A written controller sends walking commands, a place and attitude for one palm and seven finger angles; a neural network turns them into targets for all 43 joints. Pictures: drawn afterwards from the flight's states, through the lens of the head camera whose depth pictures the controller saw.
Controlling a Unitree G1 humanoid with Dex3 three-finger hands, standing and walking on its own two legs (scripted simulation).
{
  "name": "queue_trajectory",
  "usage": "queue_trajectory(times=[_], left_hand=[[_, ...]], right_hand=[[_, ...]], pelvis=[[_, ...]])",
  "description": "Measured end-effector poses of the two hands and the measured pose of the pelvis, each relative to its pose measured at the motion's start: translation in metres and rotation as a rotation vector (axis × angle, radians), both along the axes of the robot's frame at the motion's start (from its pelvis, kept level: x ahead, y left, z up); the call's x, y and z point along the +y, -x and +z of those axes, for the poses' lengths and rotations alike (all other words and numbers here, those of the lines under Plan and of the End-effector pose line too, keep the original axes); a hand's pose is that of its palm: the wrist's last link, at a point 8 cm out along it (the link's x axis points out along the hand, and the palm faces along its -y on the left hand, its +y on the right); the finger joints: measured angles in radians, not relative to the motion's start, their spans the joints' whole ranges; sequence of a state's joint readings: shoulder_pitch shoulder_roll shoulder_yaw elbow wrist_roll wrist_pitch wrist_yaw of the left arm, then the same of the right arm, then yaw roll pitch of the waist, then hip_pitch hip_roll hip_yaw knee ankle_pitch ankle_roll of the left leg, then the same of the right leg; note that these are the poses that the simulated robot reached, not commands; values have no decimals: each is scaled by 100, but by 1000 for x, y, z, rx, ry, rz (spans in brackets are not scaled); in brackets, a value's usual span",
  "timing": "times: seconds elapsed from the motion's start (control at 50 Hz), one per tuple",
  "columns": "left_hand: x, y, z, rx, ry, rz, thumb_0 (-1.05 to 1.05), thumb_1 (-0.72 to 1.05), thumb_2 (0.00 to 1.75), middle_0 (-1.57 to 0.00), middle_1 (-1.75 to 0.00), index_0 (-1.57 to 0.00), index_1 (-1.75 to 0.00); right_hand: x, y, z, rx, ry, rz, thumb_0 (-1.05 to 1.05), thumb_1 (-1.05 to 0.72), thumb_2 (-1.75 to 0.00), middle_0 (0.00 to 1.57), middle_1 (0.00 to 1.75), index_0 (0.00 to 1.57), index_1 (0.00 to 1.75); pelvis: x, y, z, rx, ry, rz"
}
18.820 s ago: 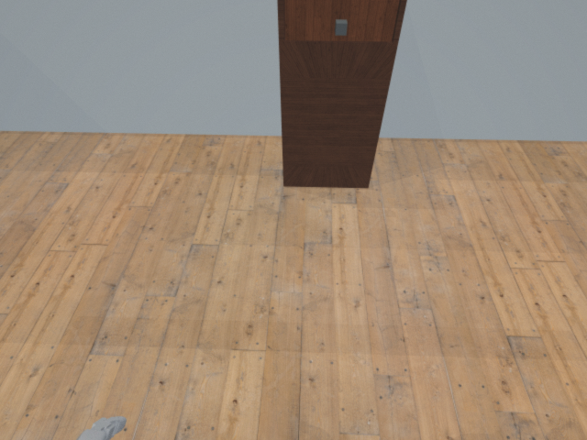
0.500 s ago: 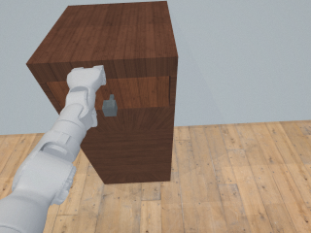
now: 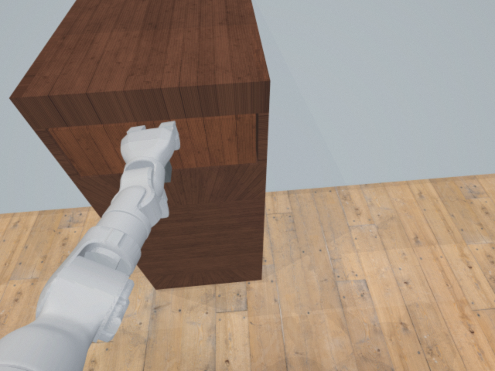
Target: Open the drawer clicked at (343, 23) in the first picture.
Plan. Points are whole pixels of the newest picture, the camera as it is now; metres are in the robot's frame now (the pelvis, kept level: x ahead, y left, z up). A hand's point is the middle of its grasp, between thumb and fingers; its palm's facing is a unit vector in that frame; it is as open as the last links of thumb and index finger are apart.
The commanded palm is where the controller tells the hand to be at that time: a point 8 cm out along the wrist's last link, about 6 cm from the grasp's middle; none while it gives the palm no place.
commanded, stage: lower the fingers behind the handle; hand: left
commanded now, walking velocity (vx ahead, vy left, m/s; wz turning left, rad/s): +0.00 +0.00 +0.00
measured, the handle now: (160, 162) +0.50 +0.16 +0.04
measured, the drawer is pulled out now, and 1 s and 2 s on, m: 0.00 0.00 0.00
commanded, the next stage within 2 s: close the thumb around the handle in 1.14 s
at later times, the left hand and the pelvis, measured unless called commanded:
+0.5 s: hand (158, 177) +0.46 +0.16 +0.04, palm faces -0.04 -0.05 -1.00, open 13.8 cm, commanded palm +0.44 +0.17 +0.08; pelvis +0.00 +0.00 -0.01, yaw -1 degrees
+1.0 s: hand (156, 185) +0.46 +0.17 +0.02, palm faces -0.02 -0.03 -1.00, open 13.9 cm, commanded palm +0.43 +0.17 +0.07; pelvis +0.00 +0.00 -0.01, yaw -1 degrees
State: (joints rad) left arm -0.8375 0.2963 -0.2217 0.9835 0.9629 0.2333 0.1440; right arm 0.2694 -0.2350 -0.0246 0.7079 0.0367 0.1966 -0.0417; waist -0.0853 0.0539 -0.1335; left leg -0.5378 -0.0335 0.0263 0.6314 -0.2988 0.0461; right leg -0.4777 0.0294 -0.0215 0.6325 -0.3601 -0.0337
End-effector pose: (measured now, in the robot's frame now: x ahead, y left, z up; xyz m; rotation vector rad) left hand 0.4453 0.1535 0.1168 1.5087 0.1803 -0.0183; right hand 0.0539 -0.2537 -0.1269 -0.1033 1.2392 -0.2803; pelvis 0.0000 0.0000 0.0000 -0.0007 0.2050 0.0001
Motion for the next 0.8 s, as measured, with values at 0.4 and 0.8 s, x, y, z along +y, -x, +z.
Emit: queue_trajectory(times=[0.4,0.8], left_hand=[[13,8,-23,-123,-51,-48,0,-49,30,-33,-121,-29,-121],[16,11,-43,-147,-34,-91,0,-49,30,-32,-120,-29,-121]], right_hand=[[-14,2,-3,12,22,12,1,-91,-90,20,30,20,30],[-11,20,-10,44,27,-4,1,-91,-90,20,30,20,30]], pelvis=[[-3,-1,-7,41,6,6],[0,-2,-14,79,10,-8]])
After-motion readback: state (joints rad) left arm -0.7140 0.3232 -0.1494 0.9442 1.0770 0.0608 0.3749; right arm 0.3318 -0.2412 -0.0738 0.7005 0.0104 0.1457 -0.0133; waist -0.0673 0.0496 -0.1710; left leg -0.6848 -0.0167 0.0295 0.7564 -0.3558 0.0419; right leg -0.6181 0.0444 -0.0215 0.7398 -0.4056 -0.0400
